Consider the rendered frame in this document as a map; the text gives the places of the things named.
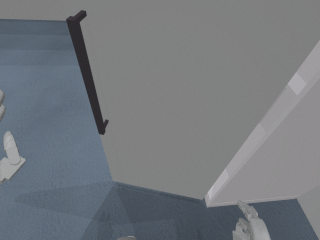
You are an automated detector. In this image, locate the handle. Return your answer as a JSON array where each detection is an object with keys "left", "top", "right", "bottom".
[{"left": 66, "top": 10, "right": 109, "bottom": 135}]

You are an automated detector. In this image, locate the right robot hand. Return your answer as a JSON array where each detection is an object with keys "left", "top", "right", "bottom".
[{"left": 232, "top": 200, "right": 271, "bottom": 240}]

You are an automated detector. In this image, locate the fridge door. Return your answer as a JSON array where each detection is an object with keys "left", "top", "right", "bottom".
[{"left": 61, "top": 0, "right": 320, "bottom": 200}]

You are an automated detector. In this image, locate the left robot hand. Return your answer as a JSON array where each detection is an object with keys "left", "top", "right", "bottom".
[{"left": 0, "top": 89, "right": 26, "bottom": 185}]

